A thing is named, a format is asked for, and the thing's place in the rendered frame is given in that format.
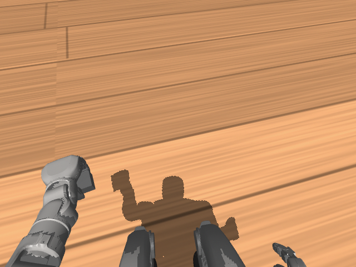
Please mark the left robot arm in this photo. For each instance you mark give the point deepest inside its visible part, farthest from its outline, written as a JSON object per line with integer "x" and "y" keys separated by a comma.
{"x": 44, "y": 246}

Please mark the small box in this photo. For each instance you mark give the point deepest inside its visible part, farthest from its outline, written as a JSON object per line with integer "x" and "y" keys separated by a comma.
{"x": 85, "y": 182}

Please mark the left robot hand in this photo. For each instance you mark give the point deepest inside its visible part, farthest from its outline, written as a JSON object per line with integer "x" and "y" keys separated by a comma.
{"x": 70, "y": 166}

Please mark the right robot hand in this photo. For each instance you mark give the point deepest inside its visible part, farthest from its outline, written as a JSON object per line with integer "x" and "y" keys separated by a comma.
{"x": 288, "y": 256}

